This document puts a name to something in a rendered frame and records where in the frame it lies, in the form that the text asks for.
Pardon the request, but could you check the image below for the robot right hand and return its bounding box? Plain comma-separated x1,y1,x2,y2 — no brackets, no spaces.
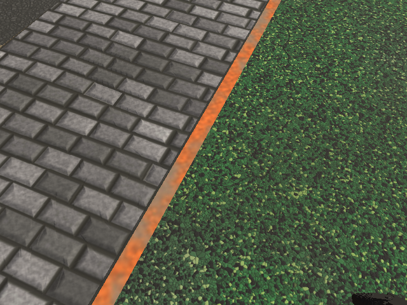
352,292,407,305

